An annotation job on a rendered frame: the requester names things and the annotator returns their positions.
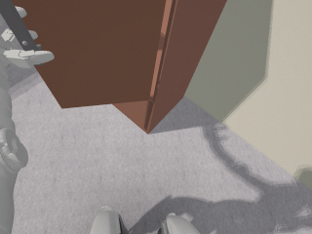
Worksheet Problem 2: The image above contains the cupboard door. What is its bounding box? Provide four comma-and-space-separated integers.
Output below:
12, 0, 166, 109

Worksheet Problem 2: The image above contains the left robot thigh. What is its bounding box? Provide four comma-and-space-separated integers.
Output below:
90, 210, 121, 234

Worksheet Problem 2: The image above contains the left robot hand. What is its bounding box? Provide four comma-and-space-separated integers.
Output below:
0, 6, 55, 69

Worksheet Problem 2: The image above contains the robot left upper arm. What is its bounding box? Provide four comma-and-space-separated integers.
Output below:
0, 127, 28, 234

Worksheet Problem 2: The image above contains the handle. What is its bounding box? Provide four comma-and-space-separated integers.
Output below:
0, 0, 44, 66

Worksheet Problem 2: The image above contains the robot right shin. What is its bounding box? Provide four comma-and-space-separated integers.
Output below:
165, 213, 176, 220

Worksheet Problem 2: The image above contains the left robot forearm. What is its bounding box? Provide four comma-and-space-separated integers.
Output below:
0, 62, 16, 133

